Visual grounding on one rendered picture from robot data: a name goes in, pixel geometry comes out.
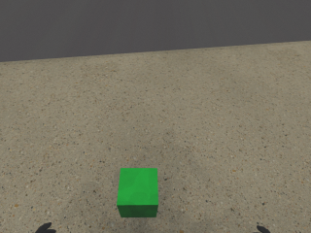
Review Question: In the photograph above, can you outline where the left robot hand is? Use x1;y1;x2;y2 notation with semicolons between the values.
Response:
35;222;56;233

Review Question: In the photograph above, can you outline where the carton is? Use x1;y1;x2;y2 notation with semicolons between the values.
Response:
117;168;158;217

